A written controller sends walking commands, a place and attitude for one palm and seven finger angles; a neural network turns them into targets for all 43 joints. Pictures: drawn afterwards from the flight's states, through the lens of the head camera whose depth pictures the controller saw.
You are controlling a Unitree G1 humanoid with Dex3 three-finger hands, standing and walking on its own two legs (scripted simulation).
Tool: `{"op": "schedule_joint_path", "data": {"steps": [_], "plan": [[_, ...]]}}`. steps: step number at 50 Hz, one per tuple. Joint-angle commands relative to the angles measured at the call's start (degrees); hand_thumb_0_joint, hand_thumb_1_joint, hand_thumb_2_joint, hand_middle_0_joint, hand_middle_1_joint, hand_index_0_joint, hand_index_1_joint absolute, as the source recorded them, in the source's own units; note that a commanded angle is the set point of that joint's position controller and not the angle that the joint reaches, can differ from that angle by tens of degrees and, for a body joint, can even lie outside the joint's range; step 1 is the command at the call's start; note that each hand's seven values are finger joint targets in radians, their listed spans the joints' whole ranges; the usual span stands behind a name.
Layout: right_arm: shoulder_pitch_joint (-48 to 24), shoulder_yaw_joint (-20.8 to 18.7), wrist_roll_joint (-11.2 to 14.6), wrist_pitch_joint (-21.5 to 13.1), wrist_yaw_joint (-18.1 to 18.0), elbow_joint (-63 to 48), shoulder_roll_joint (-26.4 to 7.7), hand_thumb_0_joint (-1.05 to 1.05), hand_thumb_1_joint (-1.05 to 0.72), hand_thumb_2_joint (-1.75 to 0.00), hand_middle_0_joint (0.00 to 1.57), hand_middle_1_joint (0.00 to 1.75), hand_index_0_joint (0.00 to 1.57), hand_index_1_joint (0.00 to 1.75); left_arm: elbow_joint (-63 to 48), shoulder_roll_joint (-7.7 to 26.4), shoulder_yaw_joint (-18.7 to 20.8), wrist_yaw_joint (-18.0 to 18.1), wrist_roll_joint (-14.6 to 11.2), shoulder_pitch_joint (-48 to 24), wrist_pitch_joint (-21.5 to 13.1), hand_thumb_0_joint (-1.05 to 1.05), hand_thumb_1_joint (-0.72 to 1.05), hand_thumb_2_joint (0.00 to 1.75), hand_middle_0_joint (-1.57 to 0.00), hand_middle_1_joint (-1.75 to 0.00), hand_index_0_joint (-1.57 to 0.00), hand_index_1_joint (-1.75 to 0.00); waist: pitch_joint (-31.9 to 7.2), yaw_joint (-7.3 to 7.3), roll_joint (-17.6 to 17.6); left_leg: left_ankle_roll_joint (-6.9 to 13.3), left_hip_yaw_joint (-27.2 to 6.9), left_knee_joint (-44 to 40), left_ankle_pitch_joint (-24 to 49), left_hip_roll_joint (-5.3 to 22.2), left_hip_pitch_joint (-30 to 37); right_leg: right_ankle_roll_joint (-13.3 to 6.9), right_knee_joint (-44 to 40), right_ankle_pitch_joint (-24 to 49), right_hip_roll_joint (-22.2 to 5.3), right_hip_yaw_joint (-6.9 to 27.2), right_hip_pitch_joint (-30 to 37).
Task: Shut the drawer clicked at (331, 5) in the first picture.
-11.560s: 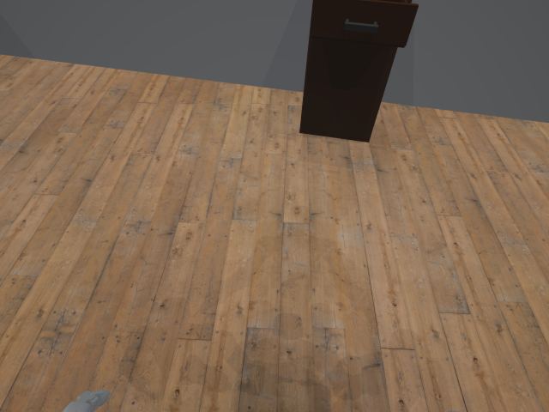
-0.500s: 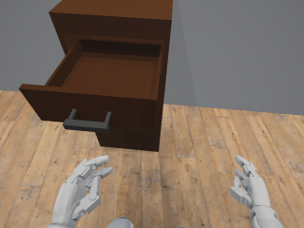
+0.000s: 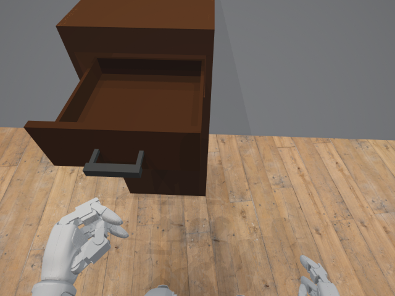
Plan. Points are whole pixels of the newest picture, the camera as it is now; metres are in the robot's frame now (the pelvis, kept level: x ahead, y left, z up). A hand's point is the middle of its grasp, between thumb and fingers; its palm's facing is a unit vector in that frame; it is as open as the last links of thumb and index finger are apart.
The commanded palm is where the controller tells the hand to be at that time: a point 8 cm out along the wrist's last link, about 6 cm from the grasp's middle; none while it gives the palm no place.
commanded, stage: raise the hand and make a fist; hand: left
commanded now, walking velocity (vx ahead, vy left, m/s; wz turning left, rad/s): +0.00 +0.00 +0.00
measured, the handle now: (115, 162) +0.38 +0.20 +0.04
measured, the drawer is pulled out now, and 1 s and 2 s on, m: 0.30 0.30 0.30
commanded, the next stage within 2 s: bring the fist close to the handle in 0.98 s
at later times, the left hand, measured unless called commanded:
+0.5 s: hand (96, 237) +0.19 +0.16 +0.13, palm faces +0.03 -1.00 -0.07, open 3.2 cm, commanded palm +0.16 +0.21 +0.14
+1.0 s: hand (91, 229) +0.20 +0.16 +0.14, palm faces +0.04 -1.00 -0.08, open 3.3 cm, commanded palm +0.16 +0.22 +0.15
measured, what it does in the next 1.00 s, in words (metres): stands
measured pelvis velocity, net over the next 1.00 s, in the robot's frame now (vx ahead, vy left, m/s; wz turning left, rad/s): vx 0.02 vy -0.01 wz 0.02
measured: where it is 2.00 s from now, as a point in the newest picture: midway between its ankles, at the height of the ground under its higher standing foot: outside the picture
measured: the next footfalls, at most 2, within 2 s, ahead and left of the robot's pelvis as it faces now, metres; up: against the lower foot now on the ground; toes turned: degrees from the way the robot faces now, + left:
none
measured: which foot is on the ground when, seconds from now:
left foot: down 0.00-1.00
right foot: down 0.00-1.00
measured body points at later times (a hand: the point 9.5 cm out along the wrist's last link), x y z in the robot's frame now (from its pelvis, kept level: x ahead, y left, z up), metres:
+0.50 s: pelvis +0.02 +0.01 +0.02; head +0.02 -0.01 +0.47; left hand +0.18 +0.21 +0.13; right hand +0.24 -0.19 -0.03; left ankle +0.04 +0.12 -0.69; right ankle +0.01 -0.10 -0.69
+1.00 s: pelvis +0.02 -0.01 +0.03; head +0.02 -0.03 +0.48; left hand +0.19 +0.22 +0.14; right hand +0.21 -0.23 -0.04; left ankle +0.04 +0.12 -0.69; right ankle +0.01 -0.10 -0.69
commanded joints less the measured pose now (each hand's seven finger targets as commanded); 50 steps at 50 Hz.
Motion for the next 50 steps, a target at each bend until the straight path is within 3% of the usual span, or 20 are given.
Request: {"op": "schedule_joint_path", "data": {"steps": [1,2,4,7,8,11,12,13,17,22,23,24,29,33,37,40,42,44,46,50], "plan": [[-8.5,-2.9,0.0,-5.8,0.0,-11.5,-6.3,0.0,-0.9,-0.9,0.2,0.3,0.2,0.3,-15.3,3.7,-0.2,-0.8,-0.1,1.0,-4.4,0.0,0.9,0.9,-1.14,-1.32,-1.14,-1.32,-7.8,1.06,-1.3,1.8,-1.9,-9.0,6.0,-2.0,8.3,0.8,-10.9,5.6,0.1,1.5,2.8],[-8.8,-3.1,0.0,-5.6,0.0,-11.2,-6.4,0.0,-0.9,-0.9,0.2,0.3,0.2,0.3,-14.9,4.4,0.4,-0.5,0.4,1.5,-4.1,0.0,0.9,0.9,-1.16,-1.34,-1.16,-1.34,-7.1,1.07,-2.9,1.9,-2.1,-9.1,6.5,-1.9,8.3,0.8,-10.9,6.3,0.4,1.3,3.0],[-8.5,-3.2,0.1,-5.5,0.1,-11.7,-6.3,0.0,-0.9,-0.9,0.2,0.3,0.2,0.3,-17.5,4.2,0.3,-0.2,0.5,2.3,-3.7,0.0,0.9,0.9,-1.2,-1.38,-1.2,-1.38,-7.6,1.63,-0.2,1.7,-2.0,-9.9,7.5,-1.9,9.7,0.6,-10.4,7.9,0.4,0.8,3.7],[-9.0,-3.0,0.1,-4.7,0.2,-11.9,-6.2,0.0,-0.9,-0.9,0.2,0.3,0.2,0.3,-19.2,5.4,1.2,1.1,1.4,2.3,-2.7,0.0,0.9,0.9,-1.26,-1.45,-1.26,-1.45,-6.6,1.54,-0.8,1.8,-2.3,-10.6,8.1,-1.7,10.6,0.6,-10.6,8.9,0.6,0.2,4.1],[-8.6,-2.8,0.1,-4.4,0.3,-12.4,-6.0,0.0,-0.9,-0.9,0.2,0.3,0.2,0.3,-20.6,3.5,-0.6,1.1,1.3,2.2,-2.6,0.0,0.9,0.9,-1.28,-1.47,-1.28,-1.47,-6.9,1.42,-0.5,1.9,-2.3,-10.8,8.8,-1.8,11.7,0.6,-10.6,9.8,0.7,0.1,4.2],[-8.7,-2.4,0.2,-4.0,0.5,-13.1,-5.9,0.0,-0.9,-0.9,0.2,0.3,0.2,0.3,-22.6,3.3,-1.3,0.7,1.2,2.4,-1.3,0.0,0.9,0.9,-1.34,-1.53,-1.34,-1.53,-7.2,1.51,1.0,1.7,-2.5,-11.4,11.0,-1.6,13.2,0.5,-10.5,12.6,0.7,-0.4,5.7],[-9.0,-2.5,0.3,-3.5,0.5,-12.7,-5.8,0.0,-0.9,-0.9,0.2,0.3,0.2,0.3,-21.6,4.5,0.2,1.0,1.7,3.4,-0.6,0.0,0.9,0.9,-1.36,-1.56,-1.36,-1.56,-6.5,1.89,-0.2,1.8,-2.4,-11.4,11.7,-1.4,13.3,0.5,-11.1,13.4,0.8,-0.1,6.3],[-8.8,-2.3,0.2,-3.4,0.6,-13.1,-5.6,0.0,-0.9,-0.9,0.2,0.3,0.2,0.3,-22.0,2.3,-2.0,0.5,1.7,4.3,0.1,0.0,0.9,0.9,-1.38,-1.58,-1.38,-1.58,-6.3,1.79,0.9,1.7,-2.2,-11.6,12.3,-1.5,14.2,0.5,-11.1,14.3,0.9,-0.3,6.2],[-9.8,-1.7,0.3,-2.8,0.7,-13.4,-5.7,0.0,-0.9,-0.9,0.2,0.3,0.2,0.3,-23.7,4.0,-1.2,-0.4,1.7,3.6,2.7,0.0,0.9,0.9,-1.4,-1.6,-1.4,-1.6,-5.1,1.7,-0.8,1.9,-2.5,-12.2,13.0,-1.5,14.7,0.7,-12.2,15.8,0.8,-0.3,7.7],[-10.6,-1.1,0.6,-2.2,0.2,-13.1,-5.4,0.0,-0.9,-0.9,0.2,0.3,0.2,0.3,-24.4,5.8,2.1,-1.4,0.4,2.4,5.2,0.0,0.9,0.9,-1.4,-1.6,-1.4,-1.6,-3.5,2.19,-1.3,1.9,-2.4,-13.5,11.9,-1.6,15.5,0.8,-14.3,15.3,0.9,-0.1,9.3],[-10.3,-0.7,0.7,-2.4,0.2,-13.3,-5.1,0.0,-0.9,-0.9,0.2,0.3,0.2,0.3,-25.1,4.1,0.7,-1.8,0.0,2.0,5.4,0.0,0.9,0.9,-1.4,-1.6,-1.4,-1.6,-3.0,2.08,0.4,1.8,-2.3,-14.1,11.0,-1.7,16.0,0.7,-14.8,14.2,0.9,-0.1,9.0],[-10.2,-0.6,0.8,-2.6,0.1,-13.3,-5.3,0.0,-0.9,-0.9,0.2,0.3,0.2,0.3,-25.7,4.7,0.9,-2.0,-0.3,0.2,5.5,0.0,0.9,0.9,-1.4,-1.6,-1.4,-1.6,-2.9,1.75,-0.5,1.8,-2.6,-14.4,10.4,-1.6,16.2,0.8,-15.1,13.6,0.9,-0.3,9.1],[-10.5,-0.4,1.0,-4.6,-0.3,-12.2,-5.4,0.0,-0.9,-0.9,0.2,0.3,0.2,0.3,-26.0,6.6,3.9,-2.9,-1.5,0.0,6.5,0.0,0.9,0.9,-1.4,-1.6,-1.4,-1.6,-4.6,2.6,-0.6,1.9,-2.5,-15.4,11.6,-1.9,18.0,0.8,-16.9,15.0,0.6,0.2,11.8],[-11.4,-0.5,1.2,-5.2,-0.2,-11.3,-5.5,0.0,-0.9,-0.9,0.2,0.3,0.2,0.3,-21.8,4.5,2.7,-4.2,-2.2,2.3,8.1,0.0,0.9,0.9,-1.4,-1.6,-1.4,-1.6,-1.6,2.62,-2.3,1.8,-2.1,-16.1,11.3,-2.2,16.9,1.0,-18.2,15.3,0.5,0.3,11.9],[-11.7,-0.8,1.1,-6.3,-0.6,-10.7,-5.7,0.0,-0.9,-0.9,0.2,0.3,0.2,0.3,-23.1,7.6,5.7,-3.6,-2.1,0.0,7.3,0.0,0.9,0.9,-1.4,-1.6,-1.4,-1.6,-1.6,3.09,-0.9,1.8,-2.0,-16.6,10.3,-2.4,17.5,0.9,-19.3,12.8,0.4,1.1,12.2],[-11.0,-1.0,1.1,-7.1,-0.3,-10.7,-5.5,0.0,-0.9,-0.9,0.2,0.3,0.2,0.3,-24.0,6.8,5.7,-3.4,-2.4,0.9,5.9,0.0,0.9,0.9,-1.4,-1.6,-1.4,-1.6,-3.4,3.06,-0.9,1.8,-1.5,-16.3,11.6,-2.5,18.3,1.0,-19.0,14.8,0.3,1.2,12.8],[-11.4,-1.0,1.0,-7.3,-0.5,-9.6,-5.7,0.0,-0.9,-0.9,0.2,0.3,0.2,0.3,-22.3,8.3,7.3,-3.0,-2.5,-0.4,5.2,0.0,0.9,0.9,-1.4,-1.6,-1.4,-1.6,-1.4,2.91,-1.2,1.7,-1.6,-16.3,10.6,-2.4,17.5,1.0,-19.9,13.2,0.4,1.6,12.3],[-10.9,-1.1,1.1,-7.9,-0.4,-9.8,-5.8,0.0,-0.9,-0.9,0.2,0.3,0.2,0.3,-22.5,6.8,5.6,-3.5,-2.7,-0.8,4.4,0.0,0.9,0.9,-1.4,-1.6,-1.4,-1.6,-1.8,2.58,0.3,1.8,-1.3,-16.2,10.5,-2.6,18.3,1.1,-20.1,13.2,0.2,2.1,12.1],[-10.8,-1.2,1.1,-8.2,-0.5,-9.4,-6.0,0.0,-0.9,-0.9,0.2,0.3,0.2,0.3,-20.5,7.6,6.8,-4.0,-3.0,0.2,4.6,0.0,0.9,0.9,-1.4,-1.6,-1.4,-1.6,-2.3,2.81,-1.9,1.8,-1.3,-16.1,11.2,-2.6,17.9,1.3,-20.2,14.6,0.1,2.4,13.0],[-11.0,-1.2,1.2,-8.6,-0.7,-9.1,-6.2,0.0,-0.9,-0.9,0.2,0.3,0.2,0.3,-20.3,7.7,6.6,-5.0,-3.3,-1.8,4.7,0.0,0.9,0.9,-1.4,-1.6,-1.4,-1.6,-1.8,2.5,-1.7,1.8,-1.2,-16.3,11.3,-2.7,18.1,1.4,-20.8,15.1,0.0,2.8,13.0]]}}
